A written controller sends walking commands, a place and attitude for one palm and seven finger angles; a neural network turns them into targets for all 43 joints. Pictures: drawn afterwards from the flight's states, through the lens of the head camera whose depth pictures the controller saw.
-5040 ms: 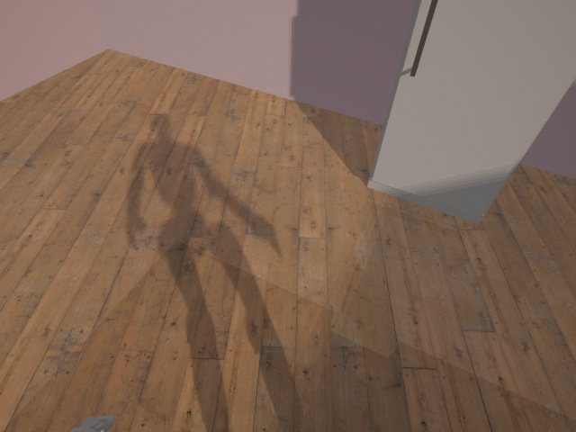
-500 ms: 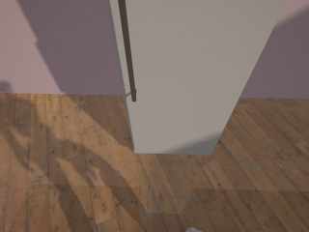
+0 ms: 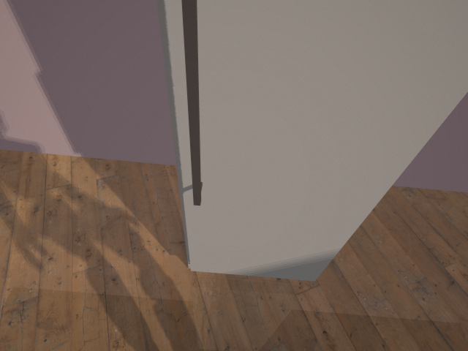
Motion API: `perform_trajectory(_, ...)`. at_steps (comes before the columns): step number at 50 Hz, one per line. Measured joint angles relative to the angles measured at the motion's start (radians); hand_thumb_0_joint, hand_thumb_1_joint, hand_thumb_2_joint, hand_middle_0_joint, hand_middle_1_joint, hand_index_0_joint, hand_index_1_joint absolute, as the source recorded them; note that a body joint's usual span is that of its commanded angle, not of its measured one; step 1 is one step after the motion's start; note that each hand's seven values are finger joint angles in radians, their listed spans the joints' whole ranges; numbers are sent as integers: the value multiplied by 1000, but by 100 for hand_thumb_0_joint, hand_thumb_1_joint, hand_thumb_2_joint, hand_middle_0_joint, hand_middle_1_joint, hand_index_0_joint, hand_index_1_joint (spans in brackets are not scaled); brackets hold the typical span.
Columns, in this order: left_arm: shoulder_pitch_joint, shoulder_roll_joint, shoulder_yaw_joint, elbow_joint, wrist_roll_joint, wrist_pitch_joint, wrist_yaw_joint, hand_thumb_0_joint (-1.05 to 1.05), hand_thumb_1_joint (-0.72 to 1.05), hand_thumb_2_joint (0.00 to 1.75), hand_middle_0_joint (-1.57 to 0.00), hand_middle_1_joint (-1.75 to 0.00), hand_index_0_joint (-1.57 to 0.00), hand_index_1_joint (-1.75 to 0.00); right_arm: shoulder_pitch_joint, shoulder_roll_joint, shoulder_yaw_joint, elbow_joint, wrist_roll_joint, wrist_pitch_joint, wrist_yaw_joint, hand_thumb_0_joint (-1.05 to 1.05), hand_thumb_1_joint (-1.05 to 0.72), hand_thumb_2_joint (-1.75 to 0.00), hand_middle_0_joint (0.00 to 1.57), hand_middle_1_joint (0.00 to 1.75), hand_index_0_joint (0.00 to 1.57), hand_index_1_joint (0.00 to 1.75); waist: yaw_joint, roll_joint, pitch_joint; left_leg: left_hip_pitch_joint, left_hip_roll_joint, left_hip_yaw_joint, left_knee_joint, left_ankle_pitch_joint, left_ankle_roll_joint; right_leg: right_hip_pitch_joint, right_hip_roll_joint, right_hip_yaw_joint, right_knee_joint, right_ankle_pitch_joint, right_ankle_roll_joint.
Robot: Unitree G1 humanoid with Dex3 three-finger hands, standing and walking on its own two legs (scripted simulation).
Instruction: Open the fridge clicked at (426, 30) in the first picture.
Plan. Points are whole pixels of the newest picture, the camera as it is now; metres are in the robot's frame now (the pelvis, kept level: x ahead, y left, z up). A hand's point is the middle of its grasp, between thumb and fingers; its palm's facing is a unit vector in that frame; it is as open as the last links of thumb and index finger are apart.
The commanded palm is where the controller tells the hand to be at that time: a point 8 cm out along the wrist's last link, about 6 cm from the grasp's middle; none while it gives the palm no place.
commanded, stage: come to a stop and stand still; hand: left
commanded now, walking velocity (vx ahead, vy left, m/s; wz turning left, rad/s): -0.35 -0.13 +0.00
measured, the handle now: (196, 115) +0.47 +0.12 +0.15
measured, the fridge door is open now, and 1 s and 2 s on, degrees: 0 0 0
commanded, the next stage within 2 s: look again from close up in 1.40 s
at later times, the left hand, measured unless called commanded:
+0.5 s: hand out of the picture +0.05 +0.12 -0.15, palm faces +0.05 -0.96 -0.28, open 7.4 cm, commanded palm none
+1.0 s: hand out of the picture -0.04 +0.18 -0.17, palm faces +0.06 -0.98 -0.19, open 7.4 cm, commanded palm none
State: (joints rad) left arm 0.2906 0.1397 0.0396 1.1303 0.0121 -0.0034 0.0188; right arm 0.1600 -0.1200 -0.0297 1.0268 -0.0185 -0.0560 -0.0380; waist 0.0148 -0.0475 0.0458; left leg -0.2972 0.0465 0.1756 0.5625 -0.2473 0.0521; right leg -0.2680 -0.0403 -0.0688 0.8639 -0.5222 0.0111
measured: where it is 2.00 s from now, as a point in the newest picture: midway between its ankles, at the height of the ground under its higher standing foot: outside the picture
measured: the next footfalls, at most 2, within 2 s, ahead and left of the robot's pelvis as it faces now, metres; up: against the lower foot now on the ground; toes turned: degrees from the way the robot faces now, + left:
right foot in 0.30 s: +0.08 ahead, -0.18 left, +0.00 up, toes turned -5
left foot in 0.76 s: -0.02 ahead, +0.10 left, +0.00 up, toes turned +3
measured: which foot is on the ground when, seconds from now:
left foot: down 0.00-0.30, up 0.32-0.74, down 0.76-1.00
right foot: up 0.00-0.28, down 0.30-0.76, up 0.78-0.94, down 0.96-1.00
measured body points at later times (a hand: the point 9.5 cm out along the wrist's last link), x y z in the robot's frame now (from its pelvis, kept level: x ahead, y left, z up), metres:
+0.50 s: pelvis -0.01 -0.07 +0.01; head +0.02 -0.10 +0.45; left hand +0.05 +0.17 -0.12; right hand +0.04 -0.32 -0.16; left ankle -0.04 +0.08 -0.65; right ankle +0.04 -0.18 -0.73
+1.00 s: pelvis -0.03 +0.00 +0.01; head -0.02 +0.01 +0.46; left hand -0.04 +0.23 -0.16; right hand -0.02 -0.23 -0.15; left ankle -0.06 +0.10 -0.73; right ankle -0.03 -0.13 -0.73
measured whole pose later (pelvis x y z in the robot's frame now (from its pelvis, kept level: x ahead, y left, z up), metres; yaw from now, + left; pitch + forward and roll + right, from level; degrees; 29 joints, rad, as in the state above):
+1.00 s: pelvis -0.03 +0.00 +0.01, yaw +0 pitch -1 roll +1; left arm 0.27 0.18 0.02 1.12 0.01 0.01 0.02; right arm 0.26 -0.14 -0.02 1.10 -0.01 0.00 -0.03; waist 0.03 -0.04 0.03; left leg -0.16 -0.02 0.07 0.45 -0.28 0.03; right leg -0.22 -0.06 -0.03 0.48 -0.25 0.03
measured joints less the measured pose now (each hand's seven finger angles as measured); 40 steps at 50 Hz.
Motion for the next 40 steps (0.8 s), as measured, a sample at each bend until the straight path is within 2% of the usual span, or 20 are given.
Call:
perform_trajectory(4,-50,12,5,-38,3,26,10,1,92,90,-20,-30,-20,-30,-24,-15,-6,8,5,28,-12,-1,-95,-90,20,30,20,30,-3,13,28,44,-2,4,-76,31,3,-74,-13,24,7,38,23)
perform_trajectory(9,-99,55,29,-99,6,51,12,1,92,90,-20,-30,-20,-30,-33,-34,-24,8,-1,66,-6,-1,-94,-90,20,30,20,30,-8,31,61,55,26,1,-85,37,-21,-147,-7,45,53,68,25)
perform_trajectory(13,-120,70,34,-131,5,46,12,1,92,90,-20,-30,-20,-30,-22,-56,-39,8,-6,86,7,0,-92,-90,20,30,20,30,-12,59,68,44,48,-8,-48,24,-49,-106,-12,29,-77,129,15)
perform_trajectory(15,-109,77,29,-147,9,28,10,1,92,90,-20,-30,-20,-30,-7,-65,-43,7,-3,93,16,0,-92,-90,20,30,20,30,-10,60,55,23,49,-7,4,-1,-68,-39,-26,23,-241,264,13)
perform_trajectory(16,-104,78,27,-147,13,17,12,1,92,90,-20,-30,-20,-30,-3,-70,-45,6,1,97,20,0,-91,-90,20,30,20,30,-7,60,49,2,45,-13,52,-52,-76,-35,-30,25,-259,266,8)
perform_trajectory(18,-104,58,14,-143,15,14,9,1,92,90,-20,-30,-20,-30,0,-90,-52,0,4,115,25,1,-91,-90,20,30,20,30,-15,90,50,-44,19,-86,180,-199,-76,-46,-23,13,-226,239,-9)
perform_trajectory(19,-101,48,9,-142,16,15,8,1,91,90,-20,-30,-20,-30,3,-96,-55,-2,3,125,26,1,-91,-90,20,30,20,30,-16,95,46,-68,-2,-113,256,-233,-75,-46,-25,12,-228,236,-15)
perform_trajectory(22,-93,22,0,-142,14,19,7,1,91,90,-20,-30,-20,-30,14,-112,-57,-3,-2,134,35,1,-91,-90,20,30,20,30,-15,101,35,-124,-42,-152,461,-191,-83,-34,-31,12,-280,269,-19)
perform_trajectory(25,-88,7,-3,-144,11,17,8,1,91,90,-20,-30,-20,-30,35,-118,-54,-5,-5,135,43,1,-91,-90,20,30,20,30,-10,93,23,-136,-51,-163,533,-129,-100,-24,-40,7,-333,305,-21)
perform_trajectory(29,-74,6,0,-148,15,11,11,1,91,90,-21,-30,-20,-30,55,-117,-48,-1,-5,137,47,1,-91,-90,20,30,20,30,6,71,10,-97,-38,-164,456,-122,-111,-25,-54,4,-376,339,-16)
perform_trajectory(34,-46,27,7,-132,22,16,4,1,91,90,-21,-30,-20,-30,62,-106,-34,-1,3,119,45,1,-91,-90,19,30,19,30,27,43,-2,6,-22,-146,199,-169,-98,-36,-62,8,-403,371,-1)
perform_trajectory(38,-24,45,14,-100,10,35,2,1,91,90,-21,-30,-20,-30,76,-95,-19,-9,6,81,35,1,-91,-90,19,30,20,30,22,44,-20,116,-13,-134,-75,-90,-72,-71,-51,2,-359,360,25)
perform_trajectory(40,-25,63,19,-77,6,51,3,1,91,90,-20,-30,-20,-30,80,-65,-10,1,2,76,28,1,-91,-90,19,30,19,30,18,12,-17,114,-28,-129,-62,-72,-55,-78,-56,22,-316,276,28)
